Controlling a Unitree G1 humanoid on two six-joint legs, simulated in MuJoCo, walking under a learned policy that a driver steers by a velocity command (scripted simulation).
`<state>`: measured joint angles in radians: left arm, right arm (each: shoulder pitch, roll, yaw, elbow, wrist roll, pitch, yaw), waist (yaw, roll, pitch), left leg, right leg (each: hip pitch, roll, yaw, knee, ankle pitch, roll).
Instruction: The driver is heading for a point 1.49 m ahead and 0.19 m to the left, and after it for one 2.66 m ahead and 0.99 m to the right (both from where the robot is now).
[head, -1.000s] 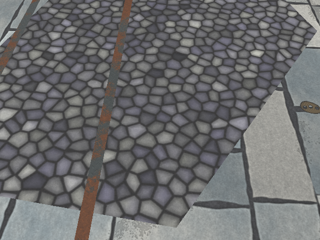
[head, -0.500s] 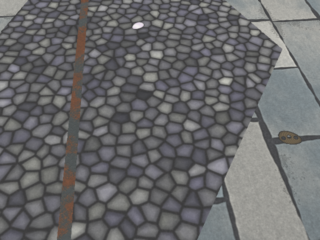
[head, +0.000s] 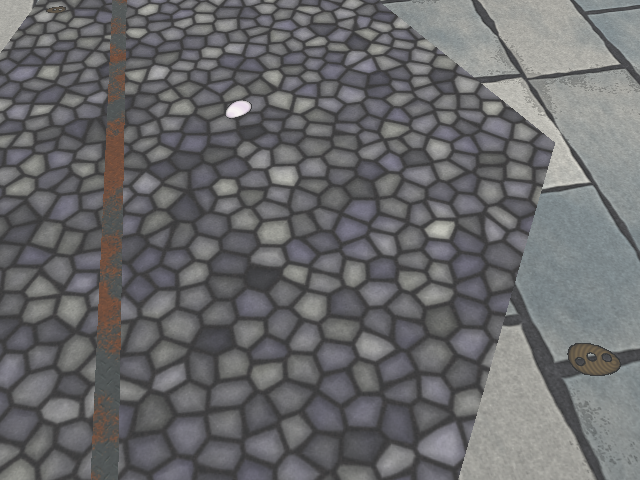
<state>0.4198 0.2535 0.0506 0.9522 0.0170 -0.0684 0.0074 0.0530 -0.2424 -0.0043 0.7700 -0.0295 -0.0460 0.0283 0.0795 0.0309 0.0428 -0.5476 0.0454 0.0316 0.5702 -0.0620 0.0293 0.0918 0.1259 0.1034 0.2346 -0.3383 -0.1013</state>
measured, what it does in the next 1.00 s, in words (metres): walks ahead: left foot, then right foot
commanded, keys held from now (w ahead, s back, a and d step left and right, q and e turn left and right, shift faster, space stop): w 0.70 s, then w+q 0.30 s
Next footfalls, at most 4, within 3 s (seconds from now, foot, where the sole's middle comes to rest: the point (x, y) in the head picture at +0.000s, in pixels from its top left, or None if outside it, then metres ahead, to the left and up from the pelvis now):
0.04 left None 0.20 0.11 -0.77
0.58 right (406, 475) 0.48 -0.09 -0.77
1.14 left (322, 347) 0.75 0.10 -0.77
1.72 right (383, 295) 0.90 -0.04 -0.77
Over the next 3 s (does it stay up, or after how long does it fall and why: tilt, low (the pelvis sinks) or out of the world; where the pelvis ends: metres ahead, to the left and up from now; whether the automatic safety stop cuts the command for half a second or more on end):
stays up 1.40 0.20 0.01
